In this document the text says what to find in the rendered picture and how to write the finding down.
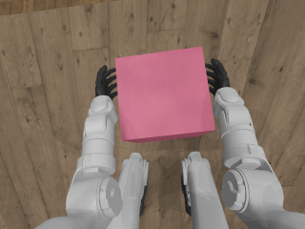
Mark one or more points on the robot right hand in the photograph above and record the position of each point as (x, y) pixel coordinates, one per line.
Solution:
(220, 78)

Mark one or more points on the carton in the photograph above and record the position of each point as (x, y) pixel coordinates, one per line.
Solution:
(163, 96)

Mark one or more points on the right robot shin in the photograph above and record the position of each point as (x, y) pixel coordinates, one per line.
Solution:
(205, 160)

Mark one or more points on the right robot foot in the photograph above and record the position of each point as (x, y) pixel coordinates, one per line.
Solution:
(187, 207)

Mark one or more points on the left robot forearm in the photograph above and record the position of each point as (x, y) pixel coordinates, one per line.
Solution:
(97, 155)

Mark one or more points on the left robot upper arm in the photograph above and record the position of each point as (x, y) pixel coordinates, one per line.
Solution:
(91, 204)

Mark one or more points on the robot left hand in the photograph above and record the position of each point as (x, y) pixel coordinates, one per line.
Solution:
(102, 83)

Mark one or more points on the right robot upper arm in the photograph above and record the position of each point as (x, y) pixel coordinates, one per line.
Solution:
(256, 197)

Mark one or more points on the right robot forearm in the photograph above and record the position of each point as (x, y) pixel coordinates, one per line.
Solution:
(240, 146)

